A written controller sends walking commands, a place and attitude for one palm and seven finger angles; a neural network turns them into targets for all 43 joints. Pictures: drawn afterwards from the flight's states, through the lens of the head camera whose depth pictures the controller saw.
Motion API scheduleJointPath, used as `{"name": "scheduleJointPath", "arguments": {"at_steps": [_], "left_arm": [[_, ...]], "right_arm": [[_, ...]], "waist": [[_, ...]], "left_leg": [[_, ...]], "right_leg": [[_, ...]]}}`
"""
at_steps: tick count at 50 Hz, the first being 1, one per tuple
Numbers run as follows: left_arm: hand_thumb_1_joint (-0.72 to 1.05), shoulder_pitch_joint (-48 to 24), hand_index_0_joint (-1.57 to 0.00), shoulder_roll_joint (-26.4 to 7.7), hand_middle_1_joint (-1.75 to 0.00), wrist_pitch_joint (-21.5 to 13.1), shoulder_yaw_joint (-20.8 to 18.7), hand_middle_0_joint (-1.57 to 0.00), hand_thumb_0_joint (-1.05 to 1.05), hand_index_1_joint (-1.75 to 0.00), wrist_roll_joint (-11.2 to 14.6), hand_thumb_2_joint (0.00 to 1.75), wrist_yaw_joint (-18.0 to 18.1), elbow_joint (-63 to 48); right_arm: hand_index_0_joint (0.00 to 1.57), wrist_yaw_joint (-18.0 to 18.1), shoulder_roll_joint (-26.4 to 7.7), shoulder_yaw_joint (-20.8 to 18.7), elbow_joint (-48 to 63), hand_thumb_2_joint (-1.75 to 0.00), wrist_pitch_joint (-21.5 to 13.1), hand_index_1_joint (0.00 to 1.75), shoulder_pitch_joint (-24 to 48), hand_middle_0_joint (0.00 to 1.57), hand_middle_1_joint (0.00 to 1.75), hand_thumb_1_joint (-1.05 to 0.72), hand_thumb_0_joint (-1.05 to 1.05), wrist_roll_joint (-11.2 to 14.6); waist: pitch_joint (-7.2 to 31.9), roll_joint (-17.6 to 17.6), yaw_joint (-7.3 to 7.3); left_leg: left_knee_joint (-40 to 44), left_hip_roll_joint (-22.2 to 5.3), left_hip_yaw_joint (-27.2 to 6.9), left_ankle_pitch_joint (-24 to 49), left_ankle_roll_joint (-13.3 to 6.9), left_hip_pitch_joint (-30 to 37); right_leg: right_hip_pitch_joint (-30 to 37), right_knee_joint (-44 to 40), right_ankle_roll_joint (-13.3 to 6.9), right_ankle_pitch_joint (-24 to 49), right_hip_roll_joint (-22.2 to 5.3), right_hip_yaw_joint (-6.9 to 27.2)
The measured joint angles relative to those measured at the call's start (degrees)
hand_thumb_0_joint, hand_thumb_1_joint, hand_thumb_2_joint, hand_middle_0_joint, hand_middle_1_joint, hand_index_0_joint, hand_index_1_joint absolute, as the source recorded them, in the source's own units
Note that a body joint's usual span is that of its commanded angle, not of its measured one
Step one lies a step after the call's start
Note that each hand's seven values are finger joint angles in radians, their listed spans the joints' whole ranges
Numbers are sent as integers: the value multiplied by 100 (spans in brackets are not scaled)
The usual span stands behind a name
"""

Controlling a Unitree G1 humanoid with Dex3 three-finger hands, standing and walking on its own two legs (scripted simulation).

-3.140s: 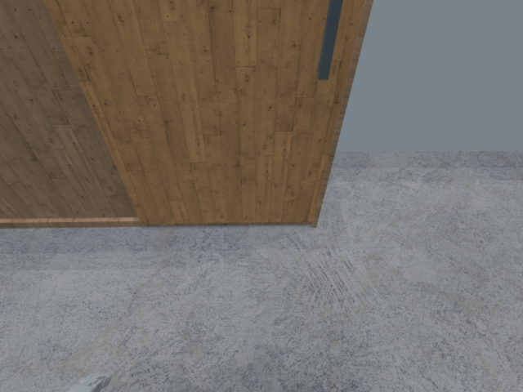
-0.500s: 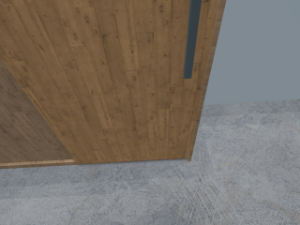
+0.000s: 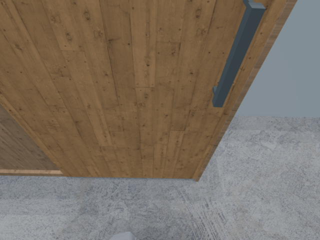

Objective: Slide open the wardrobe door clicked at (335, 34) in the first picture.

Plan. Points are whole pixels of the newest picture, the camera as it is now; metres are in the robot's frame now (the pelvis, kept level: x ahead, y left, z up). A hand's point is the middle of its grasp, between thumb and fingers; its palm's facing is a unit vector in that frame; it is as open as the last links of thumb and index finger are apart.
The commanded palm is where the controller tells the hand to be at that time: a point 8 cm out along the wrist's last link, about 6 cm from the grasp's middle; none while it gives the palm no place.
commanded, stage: come to a stop and stand still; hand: right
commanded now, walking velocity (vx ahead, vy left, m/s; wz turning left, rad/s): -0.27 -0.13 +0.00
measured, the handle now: (230, 60) +0.51 -0.12 +0.19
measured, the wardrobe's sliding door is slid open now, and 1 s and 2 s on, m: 0.00 0.00 0.00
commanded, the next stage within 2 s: look again from close up in 1.30 s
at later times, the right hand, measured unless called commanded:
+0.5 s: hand out of the picture -0.03 -0.28 -0.17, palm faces +0.04 +0.98 -0.19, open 7.4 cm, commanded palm none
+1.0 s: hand out of the picture -0.02 -0.18 -0.16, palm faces +0.01 +0.98 -0.22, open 7.3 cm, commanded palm none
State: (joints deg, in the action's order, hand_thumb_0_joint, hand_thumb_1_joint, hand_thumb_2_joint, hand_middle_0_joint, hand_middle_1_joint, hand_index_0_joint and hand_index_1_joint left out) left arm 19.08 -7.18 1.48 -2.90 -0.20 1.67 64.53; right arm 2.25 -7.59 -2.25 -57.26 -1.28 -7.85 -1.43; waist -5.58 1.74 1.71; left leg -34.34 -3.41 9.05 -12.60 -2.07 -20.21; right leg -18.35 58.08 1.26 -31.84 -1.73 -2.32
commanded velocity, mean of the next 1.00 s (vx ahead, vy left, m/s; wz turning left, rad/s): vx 0.01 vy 0.08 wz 0.00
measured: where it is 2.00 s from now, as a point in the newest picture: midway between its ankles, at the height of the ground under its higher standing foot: outside the picture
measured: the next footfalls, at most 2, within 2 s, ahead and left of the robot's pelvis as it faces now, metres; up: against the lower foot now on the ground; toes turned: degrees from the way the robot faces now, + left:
right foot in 0.24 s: +0.07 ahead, -0.12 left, +0.00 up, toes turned +1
left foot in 0.80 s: -0.04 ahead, +0.09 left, +0.00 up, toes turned +0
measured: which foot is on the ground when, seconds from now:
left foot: down 0.00-0.24, up 0.26-0.78, down 0.80-1.00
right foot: up 0.00-0.22, down 0.24-1.00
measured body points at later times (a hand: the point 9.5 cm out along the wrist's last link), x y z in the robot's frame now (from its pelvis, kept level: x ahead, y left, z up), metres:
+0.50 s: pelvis -0.02 -0.08 +0.02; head -0.01 -0.12 +0.47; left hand +0.02 +0.16 -0.10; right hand -0.03 -0.33 -0.15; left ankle -0.07 +0.09 -0.63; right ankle +0.00 -0.16 -0.73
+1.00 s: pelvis -0.05 +0.00 +0.01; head -0.06 +0.01 +0.46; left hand -0.10 +0.21 -0.16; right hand -0.02 -0.23 -0.14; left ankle -0.08 +0.10 -0.73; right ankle -0.03 -0.15 -0.72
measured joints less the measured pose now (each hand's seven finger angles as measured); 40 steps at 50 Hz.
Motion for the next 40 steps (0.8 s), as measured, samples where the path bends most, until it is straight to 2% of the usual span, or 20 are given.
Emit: {"name": "scheduleJointPath", "arguments": {"at_steps": [5,8,10,11,12,13,15,17,20,24,28,32,37,40], "left_arm": [[91,-683,-20,-201,-29,146,-116,-19,0,-29,-57,90,-64,-457],[91,-970,-20,-298,-29,108,-136,-19,0,-29,-64,90,-97,-722],[91,-1068,-20,-331,-29,34,-130,-19,0,-29,-57,90,-107,-860],[91,-1073,-20,-341,-29,-18,-118,-19,0,-29,-54,90,-112,-920],[91,-1047,-20,-355,-29,-80,-106,-19,0,-29,-57,90,-116,-976],[91,-1035,-20,-322,-29,-123,-96,-19,0,-29,-78,90,-112,-996],[91,-963,-20,-223,-29,-140,-23,-19,0,-29,-131,90,-80,-1018],[91,-869,-20,-120,-29,-126,68,-19,0,-29,-158,90,-36,-978],[91,-737,-20,-8,-29,-125,143,-20,0,-30,-141,90,21,-891],[92,-561,-20,-9,-30,-181,119,-20,0,-30,-116,90,100,-794],[91,-379,-20,-34,-30,-193,93,-20,0,-30,-112,90,122,-653],[91,-209,-20,-69,-30,-148,50,-20,0,-30,-123,90,97,-465],[91,-40,-20,-140,-30,-70,-5,-20,0,-30,-145,90,30,-204],[90,87,-20,-144,-30,-45,-30,-20,0,-30,-111,90,-2,-64]], "right_arm": [[20,38,-65,-51,143,-90,180,29,110,20,30,-92,0,-39],[20,9,-171,-81,212,-90,273,29,93,20,30,-92,0,-76],[20,-9,-263,-110,241,-90,314,30,39,20,30,-91,0,-91],[20,-17,-313,-126,254,-90,340,30,-11,20,30,-91,0,-81],[20,-26,-357,-138,269,-90,374,30,-75,20,30,-91,0,-57],[20,-29,-414,-160,252,-90,421,29,-108,20,30,-91,0,-30],[20,-28,-517,-197,210,-90,525,29,-209,20,30,-91,0,-33],[20,-76,-605,-254,144,-90,550,29,-345,20,30,-91,1,-46],[20,-156,-696,-303,23,-90,532,29,-619,20,30,-91,1,-50],[19,-183,-726,-332,-153,-90,597,29,-964,20,30,-91,1,-52],[19,-193,-697,-324,-305,-90,661,29,-1132,20,30,-91,1,-46],[19,-214,-604,-256,-393,-90,677,29,-1085,20,30,-91,1,-36],[19,-197,-399,-122,-410,-90,567,29,-814,19,30,-91,1,7],[19,-163,-293,-47,-363,-90,394,29,-673,20,30,-91,1,30]], "waist": [[-4,-101,-119],[8,-205,-180],[46,-293,-212],[87,-335,-218],[147,-354,-213],[164,-425,-213],[210,-507,-217],[269,-561,-231],[357,-593,-261],[432,-556,-226],[430,-517,-166],[394,-438,-67],[387,-275,90],[434,-282,100]], "left_leg": [[254,-104,-64,221,86,-13],[288,-185,-120,311,190,-59],[224,-237,-159,327,276,-112],[127,-262,-179,300,330,-160],[-33,-278,-187,231,362,-242],[-285,-269,-289,-191,387,-336],[-1021,-29,-698,-953,377,-535],[-1838,207,-986,-939,392,-694],[-2562,376,-1115,-601,475,-740],[-2828,426,-1182,-466,564,-564],[-2550,328,-1192,-565,597,-291],[-1825,175,-1050,-849,554,25],[-479,134,-807,-1129,403,514],[761,120,-701,-543,308,1015]], "right_leg": [[-717,243,139,442,-1,114],[-677,-271,156,568,-22,85],[-427,-956,139,783,-32,35],[-213,-1469,124,1071,-37,-4],[-33,-1917,-12,1254,-39,-13],[-42,-1908,-176,1278,2,-36],[-12,-1947,-314,1303,18,-56],[140,-2303,-338,1490,21,-64],[376,-2925,-358,1835,19,-108],[523,-3424,-396,2117,-13,-163],[551,-3641,-393,2265,-51,-209],[519,-3726,-356,2370,-90,-213],[388,-3647,-235,2435,-132,-161],[249,-3408,-108,2380,-59,-158]]}}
